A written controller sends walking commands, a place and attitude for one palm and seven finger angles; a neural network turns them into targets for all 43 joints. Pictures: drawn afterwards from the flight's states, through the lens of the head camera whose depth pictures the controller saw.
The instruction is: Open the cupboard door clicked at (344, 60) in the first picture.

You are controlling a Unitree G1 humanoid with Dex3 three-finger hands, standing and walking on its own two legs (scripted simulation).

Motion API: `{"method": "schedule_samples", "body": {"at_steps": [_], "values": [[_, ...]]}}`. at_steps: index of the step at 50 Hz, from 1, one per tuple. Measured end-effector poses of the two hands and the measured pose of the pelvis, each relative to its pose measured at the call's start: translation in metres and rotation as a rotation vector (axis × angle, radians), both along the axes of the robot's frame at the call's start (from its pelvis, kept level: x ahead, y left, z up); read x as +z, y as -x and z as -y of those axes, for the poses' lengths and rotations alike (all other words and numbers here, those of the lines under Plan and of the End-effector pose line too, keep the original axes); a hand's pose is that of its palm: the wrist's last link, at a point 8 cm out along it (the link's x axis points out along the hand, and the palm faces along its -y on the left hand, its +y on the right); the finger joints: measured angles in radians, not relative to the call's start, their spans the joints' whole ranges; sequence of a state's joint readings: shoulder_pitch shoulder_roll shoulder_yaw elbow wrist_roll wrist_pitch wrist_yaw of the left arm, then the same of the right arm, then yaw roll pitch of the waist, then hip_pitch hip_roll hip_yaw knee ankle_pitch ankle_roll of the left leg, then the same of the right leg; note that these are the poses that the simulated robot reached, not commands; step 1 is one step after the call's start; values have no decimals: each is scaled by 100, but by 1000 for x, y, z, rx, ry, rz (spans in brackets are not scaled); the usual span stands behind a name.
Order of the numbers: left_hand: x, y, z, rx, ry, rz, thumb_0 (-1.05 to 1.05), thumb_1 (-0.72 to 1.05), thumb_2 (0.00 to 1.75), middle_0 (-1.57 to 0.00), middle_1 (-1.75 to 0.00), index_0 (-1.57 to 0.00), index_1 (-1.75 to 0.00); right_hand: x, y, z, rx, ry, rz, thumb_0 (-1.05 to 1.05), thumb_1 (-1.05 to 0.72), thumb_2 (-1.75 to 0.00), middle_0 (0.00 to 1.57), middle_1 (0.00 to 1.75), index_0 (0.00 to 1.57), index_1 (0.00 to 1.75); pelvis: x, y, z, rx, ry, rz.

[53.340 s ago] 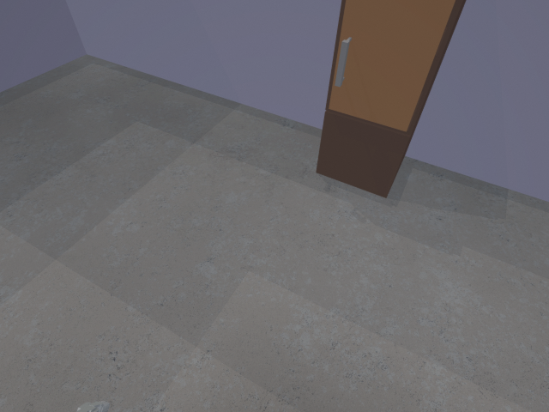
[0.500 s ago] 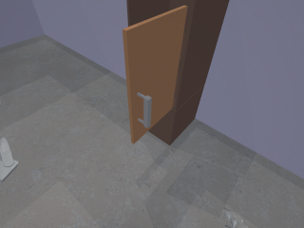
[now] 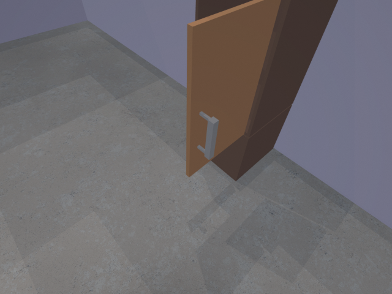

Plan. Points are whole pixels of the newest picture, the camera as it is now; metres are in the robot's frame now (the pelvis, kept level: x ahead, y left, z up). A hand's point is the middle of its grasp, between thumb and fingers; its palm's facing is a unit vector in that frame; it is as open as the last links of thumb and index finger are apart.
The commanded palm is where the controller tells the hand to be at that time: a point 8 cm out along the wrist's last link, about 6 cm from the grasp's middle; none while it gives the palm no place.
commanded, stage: let the arm hang, fingers relaxed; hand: left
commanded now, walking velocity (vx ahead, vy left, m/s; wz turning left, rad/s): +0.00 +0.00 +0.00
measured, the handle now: (206, 136) +0.60 -0.01 -0.10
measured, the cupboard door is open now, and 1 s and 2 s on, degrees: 91 91 91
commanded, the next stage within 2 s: look to check the result in 0.80 s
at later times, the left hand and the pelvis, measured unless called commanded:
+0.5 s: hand out of the picture -0.01 +0.20 -0.16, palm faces +0.00 -0.98 -0.20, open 7.4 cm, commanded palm none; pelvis +0.00 +0.03 +0.01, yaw -2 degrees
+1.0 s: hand out of the picture -0.01 +0.19 -0.16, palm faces +0.00 -0.98 -0.18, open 7.4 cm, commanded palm none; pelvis +0.01 +0.03 +0.01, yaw -3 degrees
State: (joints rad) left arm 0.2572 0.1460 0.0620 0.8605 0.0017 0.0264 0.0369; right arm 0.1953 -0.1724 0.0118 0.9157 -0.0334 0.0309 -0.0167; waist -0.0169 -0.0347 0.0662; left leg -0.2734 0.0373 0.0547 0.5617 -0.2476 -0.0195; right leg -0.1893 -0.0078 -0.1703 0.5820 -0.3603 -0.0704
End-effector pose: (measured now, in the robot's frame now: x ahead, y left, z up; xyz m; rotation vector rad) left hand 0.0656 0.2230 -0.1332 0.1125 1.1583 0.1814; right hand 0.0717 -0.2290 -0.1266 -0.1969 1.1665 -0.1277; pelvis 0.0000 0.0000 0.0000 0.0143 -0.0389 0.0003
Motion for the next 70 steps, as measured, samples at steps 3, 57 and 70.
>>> {"method": "schedule_samples", "body": {"at_steps": [3,57,70], "values": [[-2,26,-10,0,-6,-93,-5,103,90,-21,-30,-21,-30,-1,21,-6,-16,4,-92,1,-91,-90,20,30,20,30,6,-1,-2,-2,14,-2],[4,73,-13,-33,14,-318,1,90,90,-20,-29,-20,-30,-13,95,-55,-138,-83,-293,0,-91,-90,20,30,19,30,14,-12,-28,-48,6,-10],[4,57,-9,-40,11,-293,0,90,90,-20,-29,-20,-30,-13,82,-48,-127,-81,-286,0,-91,-90,20,30,19,30,15,-18,-23,-44,5,-15]]}}
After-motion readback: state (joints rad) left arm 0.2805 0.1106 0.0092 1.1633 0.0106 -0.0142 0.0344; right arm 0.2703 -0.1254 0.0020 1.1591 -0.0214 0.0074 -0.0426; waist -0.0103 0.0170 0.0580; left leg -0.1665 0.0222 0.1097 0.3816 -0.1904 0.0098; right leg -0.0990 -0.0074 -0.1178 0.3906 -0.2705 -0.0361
